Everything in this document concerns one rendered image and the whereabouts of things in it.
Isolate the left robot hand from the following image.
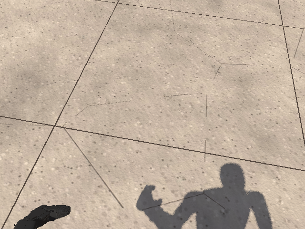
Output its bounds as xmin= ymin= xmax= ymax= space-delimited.
xmin=13 ymin=204 xmax=71 ymax=229

